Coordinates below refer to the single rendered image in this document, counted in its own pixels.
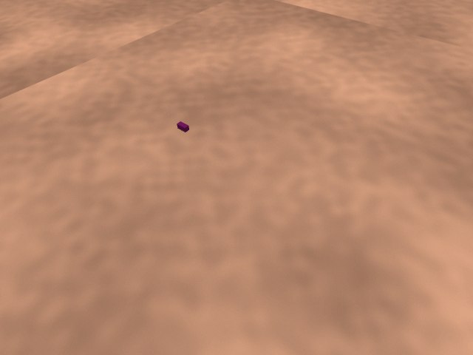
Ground small box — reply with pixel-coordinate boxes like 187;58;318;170
177;121;189;132

